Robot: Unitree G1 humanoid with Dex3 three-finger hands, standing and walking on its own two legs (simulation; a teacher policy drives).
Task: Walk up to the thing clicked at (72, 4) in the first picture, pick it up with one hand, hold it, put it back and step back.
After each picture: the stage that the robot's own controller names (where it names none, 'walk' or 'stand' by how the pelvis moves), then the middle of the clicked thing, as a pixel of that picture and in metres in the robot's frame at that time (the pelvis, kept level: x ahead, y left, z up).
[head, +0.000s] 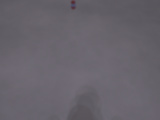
stand; (73, 5) +2.33 +0.13 -0.72
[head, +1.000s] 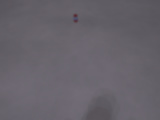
walk; (75, 18) +2.20 +0.24 -0.72
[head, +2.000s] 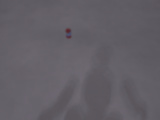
walk; (68, 33) +1.60 +0.26 -0.72
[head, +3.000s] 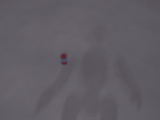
walk; (63, 59) +1.13 +0.24 -0.71
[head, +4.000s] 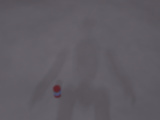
walk; (57, 91) +0.75 +0.20 -0.70
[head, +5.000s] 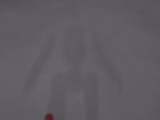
stand; out of the picture +0.47 +0.19 -0.71
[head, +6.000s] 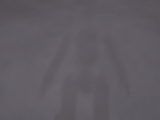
stand; out of the picture +0.42 +0.20 -0.72
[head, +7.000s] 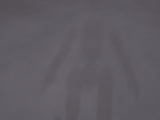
stand; out of the picture +0.35 +0.24 -0.72
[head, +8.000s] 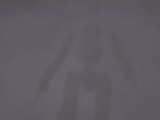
stand; out of the picture +0.39 +0.19 -0.70
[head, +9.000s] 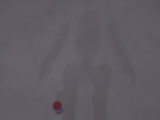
stand; (57, 107) +0.49 +0.20 -0.69
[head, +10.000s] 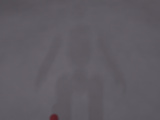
stand; out of the picture +0.48 +0.21 -0.71
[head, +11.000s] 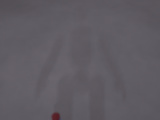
stand; (56, 119) +0.51 +0.20 -0.73
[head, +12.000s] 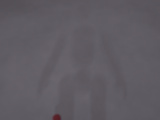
stand; out of the picture +0.49 +0.20 -0.73
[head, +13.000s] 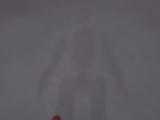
stand; out of the picture +0.49 +0.19 -0.73
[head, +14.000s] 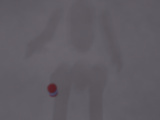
go down; (52, 90) +0.52 +0.18 -0.61
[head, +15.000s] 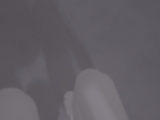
go down; out of the picture +0.57 +0.25 -0.29
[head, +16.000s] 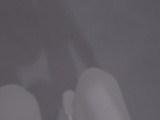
close in; out of the picture +0.57 +0.25 -0.28
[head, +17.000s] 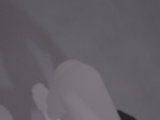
close in; out of the picture +0.55 +0.30 -0.26
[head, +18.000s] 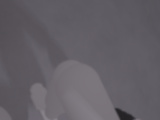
close; out of the picture +0.55 +0.30 -0.27
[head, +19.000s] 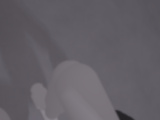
close; out of the picture +0.55 +0.28 -0.27
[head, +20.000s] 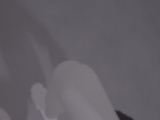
close; out of the picture +0.54 +0.28 -0.28
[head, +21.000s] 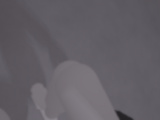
close; out of the picture +0.54 +0.28 -0.28
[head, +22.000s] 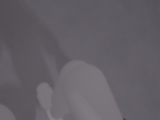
close; out of the picture +0.56 +0.29 -0.26
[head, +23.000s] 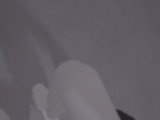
close; out of the picture +0.55 +0.29 -0.28
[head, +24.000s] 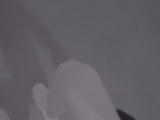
close; out of the picture +0.55 +0.29 -0.28
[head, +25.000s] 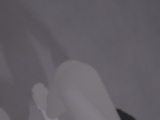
close; out of the picture +0.56 +0.29 -0.28
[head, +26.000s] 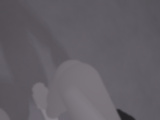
close; out of the picture +0.56 +0.29 -0.28
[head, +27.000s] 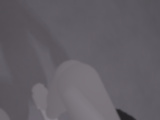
close; out of the picture +0.55 +0.29 -0.28
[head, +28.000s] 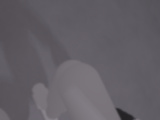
close; out of the picture +0.56 +0.29 -0.28
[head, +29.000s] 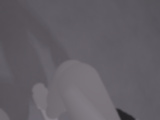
close; out of the picture +0.56 +0.29 -0.28
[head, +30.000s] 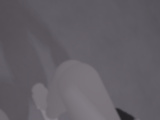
close; out of the picture +0.56 +0.29 -0.28
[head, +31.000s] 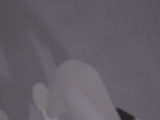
close; out of the picture +0.56 +0.29 -0.28
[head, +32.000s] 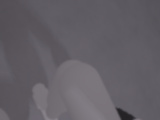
close; out of the picture +0.56 +0.29 -0.28
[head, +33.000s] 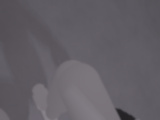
close; out of the picture +0.56 +0.29 -0.28
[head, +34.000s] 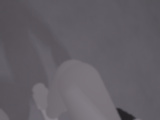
close; out of the picture +0.56 +0.29 -0.28
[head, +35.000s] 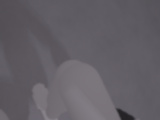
close; out of the picture +0.55 +0.29 -0.28
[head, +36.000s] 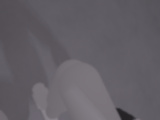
close; out of the picture +0.56 +0.29 -0.28
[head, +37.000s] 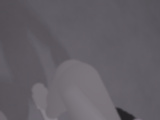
close; out of the picture +0.55 +0.29 -0.28
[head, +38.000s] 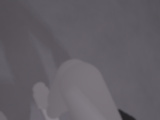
close; out of the picture +0.56 +0.29 -0.27
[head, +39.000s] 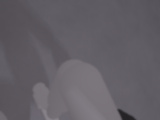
close; out of the picture +0.56 +0.29 -0.28
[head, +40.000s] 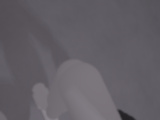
close; out of the picture +0.56 +0.29 -0.28
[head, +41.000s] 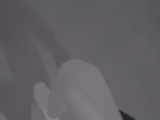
lift; out of the picture +0.56 +0.29 -0.27
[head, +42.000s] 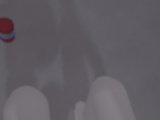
lift; (6, 30) +0.57 +0.24 -0.30
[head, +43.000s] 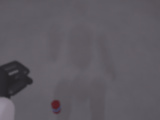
hold; (56, 107) +0.54 +0.16 -0.64
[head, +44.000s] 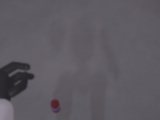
close; (55, 106) +0.52 +0.18 -0.67
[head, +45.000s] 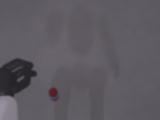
close; (53, 94) +0.53 +0.18 -0.63
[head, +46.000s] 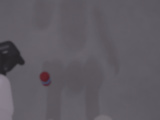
crouch; (45, 79) +0.56 +0.18 -0.56
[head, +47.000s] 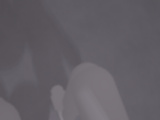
lower; out of the picture +0.58 +0.27 -0.27
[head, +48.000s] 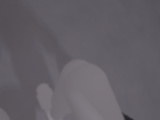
lower; out of the picture +0.56 +0.30 -0.26
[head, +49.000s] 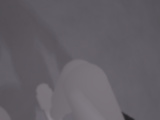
lower; out of the picture +0.56 +0.30 -0.26
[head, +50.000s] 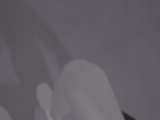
lower; out of the picture +0.56 +0.30 -0.26
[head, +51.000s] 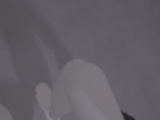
lower; out of the picture +0.56 +0.29 -0.27
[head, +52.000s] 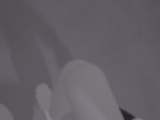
loosen; out of the picture +0.56 +0.29 -0.27
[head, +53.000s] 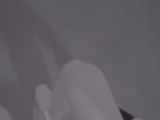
withdraw; out of the picture +0.56 +0.30 -0.27
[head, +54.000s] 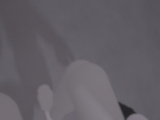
withdraw; out of the picture +0.57 +0.29 -0.27
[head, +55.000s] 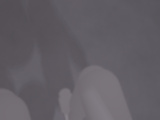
stand; out of the picture +0.57 +0.27 -0.27
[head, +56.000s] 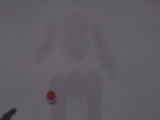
stand; (51, 97) +0.54 +0.17 -0.62
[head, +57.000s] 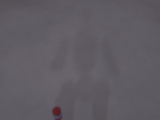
stand; (57, 113) +0.53 +0.18 -0.67
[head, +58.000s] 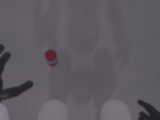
withdraw; (51, 58) +0.56 +0.18 -0.44
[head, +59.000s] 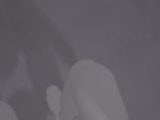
lower; out of the picture +0.58 +0.28 -0.25
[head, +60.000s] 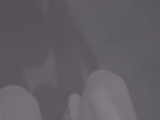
stand; out of the picture +0.58 +0.26 -0.28
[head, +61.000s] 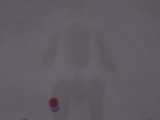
hold; (54, 105) +0.54 +0.16 -0.63
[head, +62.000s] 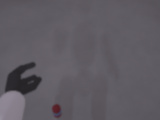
rise; (56, 111) +0.52 +0.17 -0.68
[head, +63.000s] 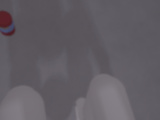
lower; (5, 24) +0.61 +0.21 -0.32
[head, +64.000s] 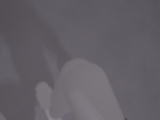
hold; out of the picture +0.60 +0.27 -0.26
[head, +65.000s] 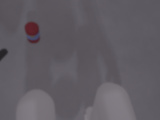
stand; (32, 33) +0.62 +0.18 -0.34
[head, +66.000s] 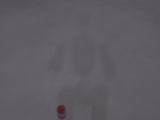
withdraw; (61, 112) +0.56 +0.12 -0.66
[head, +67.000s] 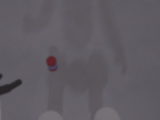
withdraw; (52, 64) +0.59 +0.15 -0.52
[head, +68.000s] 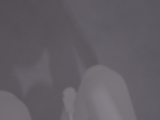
hold; out of the picture +0.62 +0.22 -0.26
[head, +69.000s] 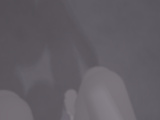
lower; out of the picture +0.61 +0.23 -0.27
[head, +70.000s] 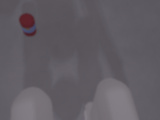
rise; (28, 25) +0.63 +0.17 -0.32
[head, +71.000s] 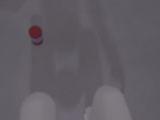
lower; (36, 36) +0.63 +0.16 -0.39
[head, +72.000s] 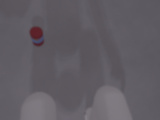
lower; (37, 36) +0.63 +0.16 -0.39
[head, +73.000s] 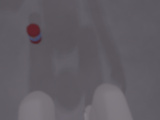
stand; (34, 34) +0.63 +0.16 -0.38
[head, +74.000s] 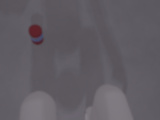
rise; (36, 35) +0.63 +0.16 -0.38
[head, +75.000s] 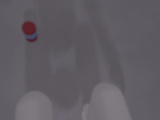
lower; (30, 32) +0.63 +0.17 -0.38
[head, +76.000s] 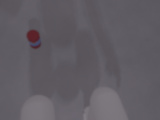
walk; (34, 39) +0.62 +0.17 -0.42
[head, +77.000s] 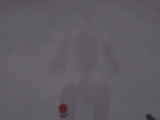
stand; (63, 110) +0.55 +0.12 -0.66
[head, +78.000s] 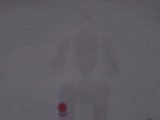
stand; (62, 109) +0.56 +0.12 -0.66
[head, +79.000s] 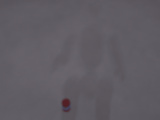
stand; (66, 105) +0.56 +0.12 -0.67
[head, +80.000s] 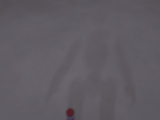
stand; (70, 114) +0.56 +0.11 -0.73
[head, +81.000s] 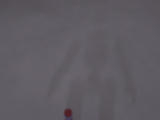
stand; (68, 115) +0.55 +0.12 -0.73
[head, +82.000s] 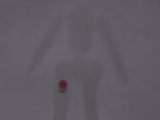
walk; (62, 86) +0.62 +0.09 -0.71
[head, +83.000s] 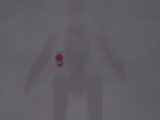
walk; (59, 60) +0.91 +0.21 -0.70
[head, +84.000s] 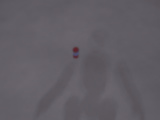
stand; (75, 52) +1.23 +0.11 -0.71
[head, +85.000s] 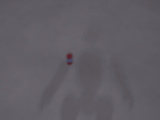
stand; (69, 59) +1.15 +0.14 -0.72
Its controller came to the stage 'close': yes
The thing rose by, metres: 0.01
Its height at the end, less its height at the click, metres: +0.00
